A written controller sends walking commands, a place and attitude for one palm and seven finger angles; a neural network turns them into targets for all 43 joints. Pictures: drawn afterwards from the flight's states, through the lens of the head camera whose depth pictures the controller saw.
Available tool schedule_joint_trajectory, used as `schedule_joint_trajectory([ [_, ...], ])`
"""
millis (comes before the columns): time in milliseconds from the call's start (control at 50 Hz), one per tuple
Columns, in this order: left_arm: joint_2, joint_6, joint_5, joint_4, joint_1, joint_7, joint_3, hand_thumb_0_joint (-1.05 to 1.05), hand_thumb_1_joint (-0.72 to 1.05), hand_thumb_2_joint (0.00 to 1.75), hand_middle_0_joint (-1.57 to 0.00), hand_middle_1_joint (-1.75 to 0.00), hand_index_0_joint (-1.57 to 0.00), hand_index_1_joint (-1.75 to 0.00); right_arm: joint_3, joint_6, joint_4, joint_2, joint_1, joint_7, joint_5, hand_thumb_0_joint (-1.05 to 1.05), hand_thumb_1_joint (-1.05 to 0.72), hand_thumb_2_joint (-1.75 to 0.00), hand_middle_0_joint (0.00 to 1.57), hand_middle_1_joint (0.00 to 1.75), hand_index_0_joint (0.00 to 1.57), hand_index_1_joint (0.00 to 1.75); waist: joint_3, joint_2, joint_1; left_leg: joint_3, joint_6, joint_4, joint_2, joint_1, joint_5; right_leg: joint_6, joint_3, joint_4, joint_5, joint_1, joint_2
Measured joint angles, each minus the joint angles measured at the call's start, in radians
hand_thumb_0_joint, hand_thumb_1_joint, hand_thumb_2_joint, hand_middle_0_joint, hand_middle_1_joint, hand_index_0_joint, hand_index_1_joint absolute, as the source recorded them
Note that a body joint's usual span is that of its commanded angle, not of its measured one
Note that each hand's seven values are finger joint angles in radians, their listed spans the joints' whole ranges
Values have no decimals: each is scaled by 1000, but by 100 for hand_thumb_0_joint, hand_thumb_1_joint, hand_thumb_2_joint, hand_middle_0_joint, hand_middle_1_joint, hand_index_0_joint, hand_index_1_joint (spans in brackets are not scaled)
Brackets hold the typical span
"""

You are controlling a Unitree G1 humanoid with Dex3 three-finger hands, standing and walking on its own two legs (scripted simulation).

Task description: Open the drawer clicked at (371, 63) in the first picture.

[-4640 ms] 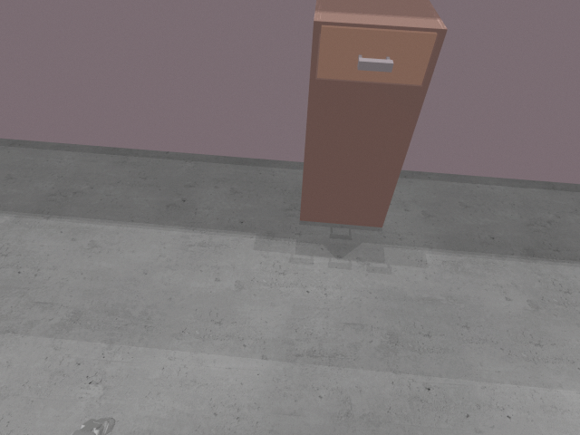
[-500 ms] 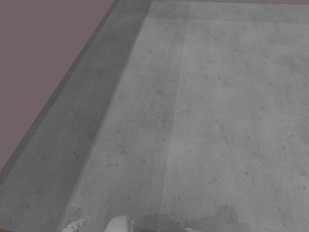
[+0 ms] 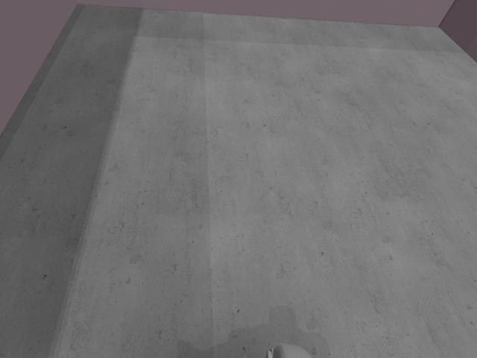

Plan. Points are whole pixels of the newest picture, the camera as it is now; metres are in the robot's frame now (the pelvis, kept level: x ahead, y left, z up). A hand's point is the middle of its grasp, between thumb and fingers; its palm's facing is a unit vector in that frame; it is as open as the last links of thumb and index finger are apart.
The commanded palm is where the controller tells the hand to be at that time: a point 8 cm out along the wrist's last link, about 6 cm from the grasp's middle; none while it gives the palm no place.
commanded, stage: walk to a spot facing it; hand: left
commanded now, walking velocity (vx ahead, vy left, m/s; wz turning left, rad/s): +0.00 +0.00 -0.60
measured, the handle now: out of the picture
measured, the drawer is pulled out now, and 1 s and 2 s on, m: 0.00 0.00 0.00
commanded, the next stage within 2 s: turn to face it in 1.58 s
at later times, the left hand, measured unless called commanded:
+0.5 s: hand (183, 349) +0.15 +0.11 -0.15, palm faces -0.26 -0.92 -0.28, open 7.4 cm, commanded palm none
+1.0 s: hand (163, 335) +0.18 +0.15 -0.18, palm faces -0.49 -0.85 -0.21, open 7.4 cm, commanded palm none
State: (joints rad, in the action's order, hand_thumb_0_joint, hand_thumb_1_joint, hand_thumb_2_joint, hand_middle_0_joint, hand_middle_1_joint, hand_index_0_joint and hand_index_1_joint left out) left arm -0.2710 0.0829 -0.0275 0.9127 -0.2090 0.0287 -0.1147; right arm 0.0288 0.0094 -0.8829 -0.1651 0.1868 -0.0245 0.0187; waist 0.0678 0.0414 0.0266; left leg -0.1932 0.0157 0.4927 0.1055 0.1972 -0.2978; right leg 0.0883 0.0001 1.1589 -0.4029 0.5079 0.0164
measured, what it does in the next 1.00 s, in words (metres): steps on the spot, turning right: right foot, then left foot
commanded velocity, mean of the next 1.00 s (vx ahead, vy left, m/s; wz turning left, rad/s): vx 0.00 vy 0.00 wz -0.60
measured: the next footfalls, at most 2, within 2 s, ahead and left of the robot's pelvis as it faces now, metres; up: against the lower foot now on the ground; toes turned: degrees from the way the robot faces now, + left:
right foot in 0.24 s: +0.02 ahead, -0.15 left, +0.00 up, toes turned -17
left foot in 0.78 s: +0.10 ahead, +0.06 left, +0.00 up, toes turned -24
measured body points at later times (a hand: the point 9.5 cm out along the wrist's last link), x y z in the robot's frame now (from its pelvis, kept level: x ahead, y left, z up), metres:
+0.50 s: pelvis +0.00 -0.06 +0.00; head +0.03 -0.10 +0.44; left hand +0.17 +0.15 -0.13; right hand -0.01 -0.33 -0.16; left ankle +0.04 +0.11 -0.66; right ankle -0.02 -0.13 -0.74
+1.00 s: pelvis +0.01 +0.00 +0.00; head +0.06 +0.01 +0.45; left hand +0.20 +0.19 -0.16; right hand -0.05 -0.26 -0.12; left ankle +0.06 +0.08 -0.74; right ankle -0.11 -0.11 -0.65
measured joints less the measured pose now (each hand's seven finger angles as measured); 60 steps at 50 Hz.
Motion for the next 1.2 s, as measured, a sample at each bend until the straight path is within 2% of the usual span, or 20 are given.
schedule_joint_trajectory([
  [80,6,10,1,3,12,1,4,1,91,90,-20,-30,-20,-30,10,-3,-11,-4,22,5,1,0,-90,-90,21,30,21,30,13,-13,-13,-51,-9,7,25,-13,-12,6,-30,-118,-23,-51,37],
  [140,18,9,2,1,34,2,11,1,91,90,-20,-30,-20,-30,20,1,-25,-16,38,10,3,0,-90,-90,21,30,21,30,25,-27,-29,-90,-23,34,47,-13,-30,-3,-60,-241,-38,-96,44],
  [200,32,-2,3,-9,59,3,21,1,91,90,-20,-30,-20,-30,32,7,-42,-38,54,16,4,0,-90,-90,21,30,21,30,33,-48,-44,-127,-44,82,73,-5,-59,-23,-88,-375,-27,-150,33],
  [240,37,-20,2,-22,68,2,29,1,91,90,-20,-30,-20,-30,40,12,-48,-55,75,19,1,0,-90,-90,21,30,21,30,29,-62,-50,-146,-64,148,95,14,-93,-53,-106,-522,70,-212,21],
  [260,45,-36,0,-24,76,-3,33,1,91,90,-20,-30,-20,-30,44,18,-54,-69,79,20,-3,0,-90,-90,21,30,21,30,31,-82,-50,-122,-74,221,111,43,-120,-88,-109,-528,70,-212,5],
  [300,58,-56,5,-29,86,-14,44,1,91,90,-20,-30,-20,-30,48,45,-64,-88,76,12,-7,0,-90,-90,21,30,20,30,37,-103,-58,-6,-87,426,85,130,-226,-129,-103,-495,45,-199,-9],
  [340,65,-62,9,-35,83,-27,48,0,91,90,-20,-30,-20,-30,46,60,-71,-92,68,4,-7,1,-91,-90,20,29,20,30,33,-99,-56,70,-94,577,49,200,-235,-143,-86,-514,48,-211,-14],
  [400,67,-60,13,-31,68,-37,49,0,91,90,-20,-30,-20,-30,42,62,-67,-87,42,6,-5,1,-91,-90,20,29,20,30,27,-84,-48,125,-109,648,29,264,-156,-148,-50,-578,89,-238,-29],
  [520,72,-56,11,-13,37,-32,58,0,90,90,-20,-30,-20,-30,36,52,-35,-74,-15,8,-4,1,-91,-90,20,29,20,30,13,-68,-38,174,-129,578,13,302,-79,-156,12,-645,137,-260,-57],
  [640,71,-49,5,-6,7,-29,56,0,90,90,-21,-30,-20,-30,30,47,-17,-64,-65,8,-9,0,-91,-90,20,29,20,30,12,-52,-10,179,-124,446,-24,259,-99,-147,71,-647,154,-246,-86],
  [720,56,-39,3,-1,-8,-32,46,1,90,90,-21,-30,-21,-30,25,38,-1,-52,-86,4,-17,0,-91,-90,20,29,20,30,9,-27,9,174,-106,291,-62,185,-115,-129,113,-628,156,-220,-102],
  [760,44,-31,6,3,-15,-33,40,1,90,90,-21,-30,-20,-30,20,26,8,-45,-86,1,-21,0,-91,-90,20,29,20,30,4,-11,13,166,-94,153,-78,120,-56,-114,134,-603,150,-199,-111],
  [780,36,-26,10,4,-19,-33,37,1,90,90,-21,-30,-20,-30,16,17,13,-42,-82,-1,-21,0,-91,-90,20,29,20,30,-1,-4,11,161,-71,84,-79,90,-17,-105,144,-579,141,-183,-118],
  [800,26,-20,13,8,-14,-33,31,1,90,90,-21,-30,-20,-30,14,11,13,-34,-81,-1,-18,0,-90,-90,20,29,20,30,4,14,13,146,-41,80,-84,87,-4,-96,152,-522,75,-160,-117],
  [840,13,-11,8,13,-12,-29,22,1,91,90,-20,-30,-20,-30,2,10,17,-25,-70,2,-10,0,-90,-90,21,29,20,30,11,26,18,115,-4,85,-71,75,-8,-69,116,-326,-46,-96,-113],
  [900,-2,-6,-1,15,-19,-13,8,1,91,90,-20,-30,-20,-30,-7,13,15,-14,-47,-1,-3,0,-90,-90,21,30,20,30,8,26,18,76,5,42,-44,40,3,-37,57,-78,-43,-25,-78],
  [960,-10,-1,-1,12,-21,-4,2,1,91,90,-20,-30,-20,-30,-7,8,11,-9,-21,-1,-1,0,-90,-90,21,30,21,30,6,15,12,46,5,8,-22,18,18,-15,30,11,-14,-11,-34],
  [1020,-10,4,1,12,-17,0,1,1,91,90,-20,-30,-20,-30,-2,3,2,-7,3,1,-2,0,-90,-90,21,30,21,30,5,4,4,11,2,-5,-2,4,22,-3,15,-16,-10,-31,4],
  [1100,-1,12,2,11,6,1,6,1,91,90,-20,-30,-20,-30,9,3,-15,-12,31,6,0,0,-90,-90,21,30,21,30,11,-13,-13,-40,-10,3,25,-4,14,2,-19,-137,-31,-77,39],
  [1200,24,3,4,-2,50,4,19,1,91,90,-20,-30,-20,-30,27,8,-42,-40,62,16,5,0,-90,-90,21,30,21,30,20,-47,-43,-102,-41,58,70,9,-14,-20,-74,-339,-62,-154,41],
])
